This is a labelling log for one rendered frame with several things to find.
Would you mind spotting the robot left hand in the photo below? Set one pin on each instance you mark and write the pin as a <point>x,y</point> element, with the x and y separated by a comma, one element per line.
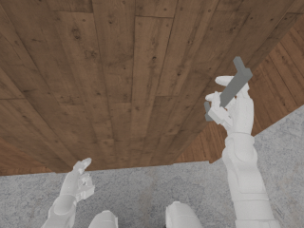
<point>73,183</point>

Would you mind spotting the robot right forearm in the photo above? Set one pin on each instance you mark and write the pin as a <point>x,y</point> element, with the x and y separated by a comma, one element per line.
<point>247,189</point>

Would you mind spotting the robot left forearm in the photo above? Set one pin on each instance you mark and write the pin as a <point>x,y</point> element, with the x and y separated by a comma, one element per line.
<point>62,212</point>

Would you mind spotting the wardrobe door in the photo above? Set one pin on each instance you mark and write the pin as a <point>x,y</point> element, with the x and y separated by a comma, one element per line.
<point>123,82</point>
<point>13,158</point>

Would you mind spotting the handle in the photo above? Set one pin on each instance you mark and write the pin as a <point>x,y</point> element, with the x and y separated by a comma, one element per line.
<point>244,74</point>

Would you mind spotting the robot left thigh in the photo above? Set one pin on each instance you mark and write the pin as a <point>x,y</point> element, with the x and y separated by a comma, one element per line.
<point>104,220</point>

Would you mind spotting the robot right hand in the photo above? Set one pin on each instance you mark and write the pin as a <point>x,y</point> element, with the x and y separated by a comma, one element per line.
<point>240,109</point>

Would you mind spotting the robot thigh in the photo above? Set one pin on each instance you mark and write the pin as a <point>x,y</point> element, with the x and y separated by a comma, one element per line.
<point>180,215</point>
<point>104,220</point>

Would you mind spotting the robot right thigh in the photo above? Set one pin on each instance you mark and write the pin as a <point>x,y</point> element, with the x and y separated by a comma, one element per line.
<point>180,215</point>

